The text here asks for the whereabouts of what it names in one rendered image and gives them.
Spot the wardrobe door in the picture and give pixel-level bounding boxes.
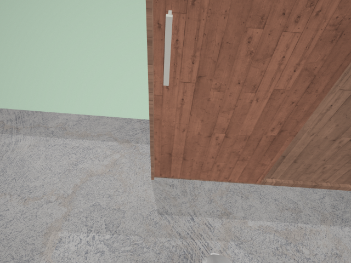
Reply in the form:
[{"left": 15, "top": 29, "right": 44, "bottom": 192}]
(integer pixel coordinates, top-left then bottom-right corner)
[
  {"left": 153, "top": 0, "right": 351, "bottom": 184},
  {"left": 264, "top": 63, "right": 351, "bottom": 185}
]

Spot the handle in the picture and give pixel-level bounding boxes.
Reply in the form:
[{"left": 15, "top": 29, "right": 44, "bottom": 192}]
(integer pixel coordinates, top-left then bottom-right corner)
[{"left": 163, "top": 10, "right": 173, "bottom": 86}]

